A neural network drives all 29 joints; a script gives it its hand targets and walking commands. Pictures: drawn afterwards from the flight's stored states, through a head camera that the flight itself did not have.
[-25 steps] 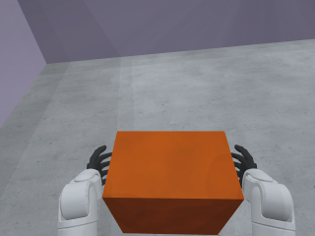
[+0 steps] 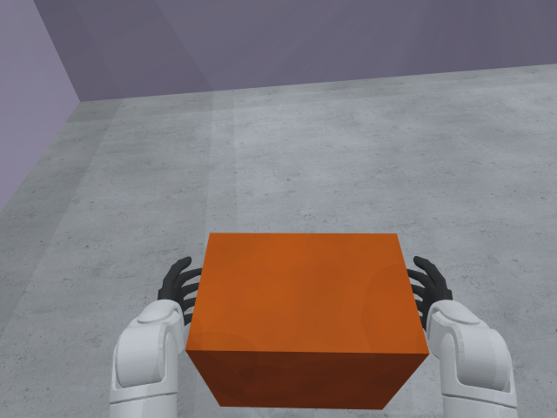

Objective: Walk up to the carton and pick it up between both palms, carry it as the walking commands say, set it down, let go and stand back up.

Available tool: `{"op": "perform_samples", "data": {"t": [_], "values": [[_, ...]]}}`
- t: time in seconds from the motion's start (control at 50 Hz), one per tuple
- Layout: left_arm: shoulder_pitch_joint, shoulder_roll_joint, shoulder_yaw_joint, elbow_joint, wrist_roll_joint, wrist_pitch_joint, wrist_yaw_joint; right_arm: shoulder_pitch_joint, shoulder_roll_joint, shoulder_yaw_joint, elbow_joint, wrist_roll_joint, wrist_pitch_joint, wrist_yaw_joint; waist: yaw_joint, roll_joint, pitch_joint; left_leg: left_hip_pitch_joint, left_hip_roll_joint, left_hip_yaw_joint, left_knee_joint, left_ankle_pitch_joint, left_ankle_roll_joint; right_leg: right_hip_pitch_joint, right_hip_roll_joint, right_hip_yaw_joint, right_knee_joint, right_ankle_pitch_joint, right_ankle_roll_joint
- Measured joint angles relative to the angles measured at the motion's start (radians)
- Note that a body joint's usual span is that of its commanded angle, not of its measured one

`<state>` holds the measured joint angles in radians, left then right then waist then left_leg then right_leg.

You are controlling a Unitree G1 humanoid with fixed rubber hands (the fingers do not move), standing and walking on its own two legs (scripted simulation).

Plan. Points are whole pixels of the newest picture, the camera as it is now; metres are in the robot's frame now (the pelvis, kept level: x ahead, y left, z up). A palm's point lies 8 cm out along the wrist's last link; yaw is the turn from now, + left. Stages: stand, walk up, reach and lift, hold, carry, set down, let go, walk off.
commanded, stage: carry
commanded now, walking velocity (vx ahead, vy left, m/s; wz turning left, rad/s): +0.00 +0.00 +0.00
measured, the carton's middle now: (301, 327) +0.28 +0.00 -0.01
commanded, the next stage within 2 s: hold in 1.72 s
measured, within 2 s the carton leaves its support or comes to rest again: neither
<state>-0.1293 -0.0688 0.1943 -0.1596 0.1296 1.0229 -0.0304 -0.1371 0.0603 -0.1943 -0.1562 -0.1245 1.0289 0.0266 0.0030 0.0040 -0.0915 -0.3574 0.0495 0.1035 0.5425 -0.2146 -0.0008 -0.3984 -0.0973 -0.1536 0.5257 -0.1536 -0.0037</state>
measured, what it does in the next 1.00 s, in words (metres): stands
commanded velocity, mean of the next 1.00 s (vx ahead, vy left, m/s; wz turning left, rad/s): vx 0.00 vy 0.00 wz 0.00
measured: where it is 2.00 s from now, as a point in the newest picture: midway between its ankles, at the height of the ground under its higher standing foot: outside the picture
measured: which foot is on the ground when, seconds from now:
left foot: down 0.00-1.00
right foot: down 0.00-1.00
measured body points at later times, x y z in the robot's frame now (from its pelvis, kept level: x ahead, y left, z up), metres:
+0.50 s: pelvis +0.02 +0.00 +0.00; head +0.00 +0.00 +0.45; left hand +0.29 +0.19 +0.05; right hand +0.30 -0.18 +0.05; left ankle +0.04 +0.12 -0.73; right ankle +0.07 -0.12 -0.73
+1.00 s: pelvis +0.02 +0.00 +0.00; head +0.01 -0.01 +0.45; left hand +0.30 +0.18 +0.05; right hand +0.30 -0.18 +0.04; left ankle +0.04 +0.12 -0.73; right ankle +0.07 -0.12 -0.73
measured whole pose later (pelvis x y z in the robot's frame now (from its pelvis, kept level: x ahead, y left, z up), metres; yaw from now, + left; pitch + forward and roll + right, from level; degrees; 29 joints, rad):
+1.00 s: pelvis +0.02 +0.00 +0.00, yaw +0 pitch +2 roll +0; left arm -0.10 -0.07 0.17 -0.08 0.13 0.89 -0.03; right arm -0.11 0.05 -0.18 -0.08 -0.13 0.89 0.03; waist 0.01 0.01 -0.08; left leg -0.31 0.05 0.10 0.54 -0.25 -0.01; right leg -0.36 -0.10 -0.16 0.53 -0.20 0.00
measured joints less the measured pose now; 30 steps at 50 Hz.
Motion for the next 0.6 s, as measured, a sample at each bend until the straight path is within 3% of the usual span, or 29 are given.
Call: {"op": "perform_samples", "data": {"t": [0.6], "values": [[0.019,0.001,-0.014,0.063,0.01,-0.112,-0.002,0.023,-0.008,0.01,0.061,-0.007,-0.115,0.007,0.003,0.001,0.019,0.035,-0.004,-0.002,0.004,-0.033,0.001,0.033,-0.007,0.001,0.013,-0.038,0.012]]}}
